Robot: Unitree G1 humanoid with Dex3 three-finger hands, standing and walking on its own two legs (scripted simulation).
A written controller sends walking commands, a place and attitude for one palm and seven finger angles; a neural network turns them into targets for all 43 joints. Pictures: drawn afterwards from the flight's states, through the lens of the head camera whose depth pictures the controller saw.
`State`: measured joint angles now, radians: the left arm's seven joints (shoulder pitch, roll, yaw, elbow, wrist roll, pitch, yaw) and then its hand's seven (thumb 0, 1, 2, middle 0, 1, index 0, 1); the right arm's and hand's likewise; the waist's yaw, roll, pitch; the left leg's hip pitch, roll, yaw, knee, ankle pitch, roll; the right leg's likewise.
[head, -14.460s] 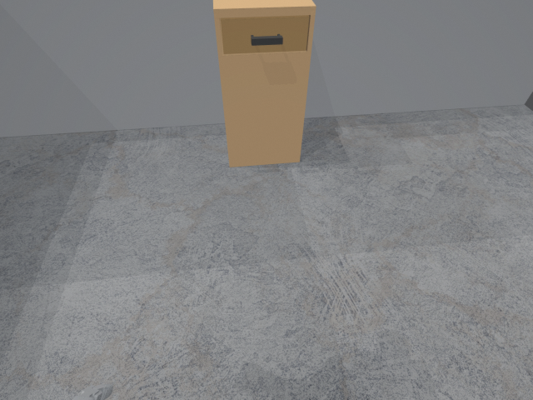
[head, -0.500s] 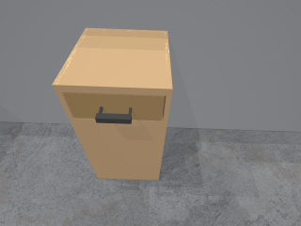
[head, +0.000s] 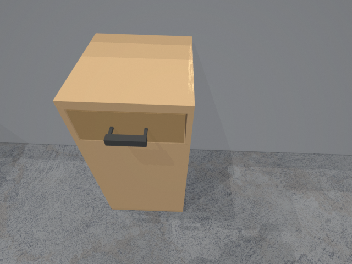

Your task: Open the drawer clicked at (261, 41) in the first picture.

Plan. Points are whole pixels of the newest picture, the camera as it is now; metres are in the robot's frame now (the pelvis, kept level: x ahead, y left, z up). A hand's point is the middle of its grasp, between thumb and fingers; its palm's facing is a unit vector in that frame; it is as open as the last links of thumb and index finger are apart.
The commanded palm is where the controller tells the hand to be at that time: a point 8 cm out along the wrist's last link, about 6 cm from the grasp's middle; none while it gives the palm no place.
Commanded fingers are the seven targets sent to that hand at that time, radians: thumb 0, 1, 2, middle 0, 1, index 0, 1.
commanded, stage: come to a stop and stand still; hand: left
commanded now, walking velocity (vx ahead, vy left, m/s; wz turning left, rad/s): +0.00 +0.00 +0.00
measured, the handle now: (127, 135) +0.49 +0.19 -0.05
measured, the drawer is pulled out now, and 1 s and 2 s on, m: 0.00 0.00 0.00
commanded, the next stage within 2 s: look again from close up in 0.34 s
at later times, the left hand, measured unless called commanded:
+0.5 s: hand out of the picture -0.02 +0.13 -0.18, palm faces +0.05 -0.99 -0.16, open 7.3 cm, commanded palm none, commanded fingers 0.00 0.90 0.90 -0.20 -0.30 -0.20 -0.30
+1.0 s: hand out of the picture -0.03 +0.11 -0.17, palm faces +0.07 -0.98 -0.16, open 7.3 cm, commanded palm none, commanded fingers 0.00 0.90 0.90 -0.20 -0.30 -0.20 -0.30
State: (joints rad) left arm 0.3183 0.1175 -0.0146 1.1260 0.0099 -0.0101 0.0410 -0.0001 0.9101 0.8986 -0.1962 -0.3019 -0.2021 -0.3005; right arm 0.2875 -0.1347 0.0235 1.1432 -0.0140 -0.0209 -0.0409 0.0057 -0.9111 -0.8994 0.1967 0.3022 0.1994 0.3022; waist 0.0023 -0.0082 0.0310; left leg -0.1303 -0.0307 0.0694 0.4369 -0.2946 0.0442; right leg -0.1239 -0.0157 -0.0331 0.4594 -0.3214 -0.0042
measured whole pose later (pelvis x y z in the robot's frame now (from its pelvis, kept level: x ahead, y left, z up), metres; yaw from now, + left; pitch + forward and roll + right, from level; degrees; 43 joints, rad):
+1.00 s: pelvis +0.00 -0.04 +0.00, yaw +1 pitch -1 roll +1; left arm 0.35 0.11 -0.01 1.12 0.01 -0.02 0.04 0.00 0.91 0.90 -0.20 -0.30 -0.20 -0.30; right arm 0.30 -0.12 0.02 1.16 -0.01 -0.01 -0.05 0.01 -0.91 -0.90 0.20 0.30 0.20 0.30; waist 0.01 -0.01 0.02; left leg -0.13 0.02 0.04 0.42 -0.28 -0.02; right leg -0.10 0.04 -0.07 0.42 -0.31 -0.06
